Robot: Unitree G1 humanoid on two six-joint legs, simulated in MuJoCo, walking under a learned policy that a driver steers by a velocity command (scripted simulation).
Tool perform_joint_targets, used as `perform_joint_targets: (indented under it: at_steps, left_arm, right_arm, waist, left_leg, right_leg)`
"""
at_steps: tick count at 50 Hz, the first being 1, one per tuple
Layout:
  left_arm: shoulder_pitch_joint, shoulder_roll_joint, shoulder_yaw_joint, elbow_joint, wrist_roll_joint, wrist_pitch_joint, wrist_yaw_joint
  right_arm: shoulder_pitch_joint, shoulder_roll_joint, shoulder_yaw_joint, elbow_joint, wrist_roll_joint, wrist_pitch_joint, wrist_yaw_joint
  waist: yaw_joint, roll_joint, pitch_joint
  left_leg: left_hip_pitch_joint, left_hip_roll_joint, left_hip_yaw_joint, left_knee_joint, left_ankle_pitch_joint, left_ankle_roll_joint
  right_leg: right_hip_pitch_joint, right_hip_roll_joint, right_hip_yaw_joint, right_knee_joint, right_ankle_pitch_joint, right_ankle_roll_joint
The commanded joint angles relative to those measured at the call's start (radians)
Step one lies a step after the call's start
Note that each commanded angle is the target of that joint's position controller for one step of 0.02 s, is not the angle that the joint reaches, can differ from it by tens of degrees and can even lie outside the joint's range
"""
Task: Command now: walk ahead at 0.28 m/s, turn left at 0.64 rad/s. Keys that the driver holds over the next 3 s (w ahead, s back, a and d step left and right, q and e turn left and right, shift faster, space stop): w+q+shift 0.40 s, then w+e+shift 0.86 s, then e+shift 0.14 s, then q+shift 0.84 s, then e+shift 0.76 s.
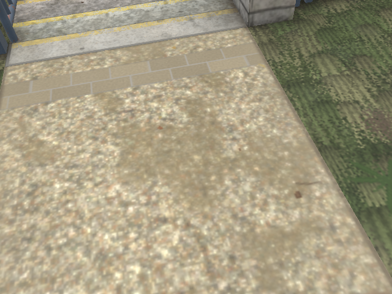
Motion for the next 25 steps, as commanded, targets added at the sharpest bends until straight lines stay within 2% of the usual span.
perform_joint_targets:
  at_steps: [1,5,8,9,10,11,12,14,16,17,18,19,20,21,22,23,24,25]
  left_arm:
    - [0.101,0.197,0.07,-0.013,-0.015,-0.029,0.012]
    - [0.138,0.219,0.092,0.032,-0.014,-0.067,-0.002]
    - [0.146,0.23,0.104,0.058,-0.013,-0.08,-0.014]
    - [0.192,0.204,0.086,0.073,0.039,-0.077,-0.036]
    - [0.193,0.209,0.088,0.078,0.039,-0.079,-0.044]
    - [0.193,0.22,0.089,0.082,0.037,-0.081,-0.045]
    - [0.191,0.233,0.092,0.084,0.035,-0.08,-0.045]
    - [0.194,0.256,0.096,0.09,0.034,-0.073,-0.043]
    - [0.214,0.274,0.1,0.104,0.034,-0.06,-0.044]
    - [0.217,0.284,0.101,0.109,0.032,-0.053,-0.047]
    - [0.208,0.301,0.103,0.111,0.026,-0.047,-0.052]
    - [0.188,0.32,0.107,0.111,0.011,-0.038,-0.058]
    - [0.171,0.321,0.101,0.098,0.003,-0.031,-0.064]
    - [0.166,0.155,0.053,0.049,0.025,-0.038,-0.074]
    - [0.059,0.147,0.044,-0.065,0.034,-0.062,-0.075]
    - [-0.011,0.208,0.049,-0.079,0.027,-0.067,-0.071]
    - [0.058,0.196,0.039,-0.039,0.012,-0.074,-0.068]
    - [0.116,0.193,0.034,0.015,0.015,-0.075,-0.064]
  right_arm:
    - [-0.144,-0.065,-0.011,-0.165,0.001,-0.032,0.028]
    - [-0.161,-0.039,-0.01,-0.187,0.007,-0.055,0.052]
    - [-0.179,-0.022,-0.003,-0.196,0.019,-0.062,0.061]
    - [-0.21,-0.033,-0.004,-0.19,-0.09,-0.027,0.102]
    - [-0.248,-0.025,-0.002,-0.206,-0.083,-0.017,0.124]
    - [-0.273,-0.025,0.0,-0.215,-0.066,-0.015,0.138]
    - [-0.291,-0.028,0.002,-0.221,-0.056,-0.015,0.147]
    - [-0.321,-0.041,0.006,-0.227,-0.05,-0.017,0.151]
    - [-0.347,-0.056,0.01,-0.228,-0.053,-0.017,0.146]
    - [-0.334,-0.064,0.011,-0.223,-0.053,-0.016,0.139]
    - [-0.266,-0.076,0.007,-0.201,-0.049,-0.017,0.125]
    - [-0.101,-0.092,-0.007,-0.147,-0.038,-0.027,0.102]
    - [0.164,-0.131,-0.035,-0.053,-0.035,-0.042,0.077]
    - [0.207,-0.248,-0.056,-0.018,-0.044,-0.047,0.057]
    - [0.148,-0.325,-0.057,-0.08,-0.031,-0.055,0.048]
    - [0.115,-0.275,-0.049,-0.082,-0.048,-0.056,0.046]
    - [0.116,-0.238,-0.037,-0.07,-0.066,-0.067,0.037]
    - [0.07,-0.178,-0.019,-0.07,-0.073,-0.084,0.036]
  waist:
    - [0.102,-0.175,-0.039]
    - [0.093,-0.126,0.031]
    - [0.085,-0.113,0.066]
    - [0.096,-0.089,0.07]
    - [0.102,-0.136,0.086]
    - [0.101,-0.157,0.093]
    - [0.096,-0.164,0.104]
    - [0.089,-0.158,0.12]
    - [0.089,-0.151,0.135]
    - [0.075,-0.15,0.129]
    - [0.033,-0.149,0.093]
    - [-0.058,-0.106,0.006]
    - [-0.188,-0.017,-0.142]
    - [-0.154,0.283,-0.086]
    - [-0.122,0.343,-0.161]
    - [-0.119,0.158,-0.099]
    - [-0.073,0.101,-0.061]
    - [-0.022,0.024,-0.035]
  left_leg:
    - [-0.243,0.072,-0.034,-0.06,0.033,0.02]
    - [-0.317,0.1,-0.043,-0.12,0.057,0.074]
    - [-0.323,0.121,-0.036,-0.137,0.087,0.097]
    - [-0.272,0.081,0.03,-0.17,0.099,0.112]
    - [-0.242,0.088,0.044,-0.201,0.121,0.128]
    - [-0.217,0.09,0.051,-0.224,0.126,0.142]
    - [-0.198,0.094,0.059,-0.245,0.125,0.156]
    - [-0.165,0.093,0.079,-0.297,0.081,0.185]
    - [-0.124,0.076,0.121,-0.34,0.005,0.224]
    - [-0.069,0.051,0.152,-0.361,-0.038,0.246]
    - [0.05,-0.004,0.194,-0.379,-0.084,0.268]
    - [0.263,-0.079,0.227,-0.409,-0.083,0.291]
    - [0.621,-0.16,0.191,-0.443,-0.074,0.317]
    - [0.786,0.061,-0.204,-0.68,-0.337,0.333]
    - [0.822,0.197,-0.75,-0.952,-0.533,0.388]
    - [0.81,0.256,-0.687,-0.987,-0.407,0.361]
    - [0.75,0.274,-0.604,-0.944,-0.283,0.355]
    - [0.629,0.231,-0.487,-0.921,-0.207,0.317]
  right_leg:
    - [0.257,-0.352,0.286,-0.281,-0.283,-0.165]
    - [0.311,-0.376,0.23,-0.333,-0.307,-0.146]
    - [0.307,-0.368,0.148,-0.346,-0.271,-0.132]
    - [0.267,-0.343,0.074,-0.332,-0.293,-0.103]
    - [0.231,-0.333,0.038,-0.331,-0.295,-0.085]
    - [0.213,-0.335,0.015,-0.336,-0.306,-0.072]
    - [0.202,-0.341,-0.006,-0.341,-0.316,-0.063]
    - [0.217,-0.349,-0.051,-0.338,-0.309,-0.052]
    - [0.249,-0.349,-0.101,-0.31,-0.254,-0.048]
    - [0.257,-0.346,-0.132,-0.265,-0.14,-0.043]
    - [0.244,-0.338,-0.169,-0.151,0.138,-0.037]
    - [0.198,-0.314,-0.216,0.097,0.476,-0.035]
    - [0.02,-0.271,-0.226,0.476,0.637,-0.014]
    - [-0.389,-0.141,-0.182,0.82,-0.162,0.037]
    - [-0.641,0.01,0.091,1.022,-0.331,0.073]
    - [-0.724,-0.043,0.163,1.053,-0.202,0.051]
    - [-0.713,-0.073,0.142,1.041,-0.113,0.024]
    - [-0.628,-0.122,0.162,0.973,-0.039,0.007]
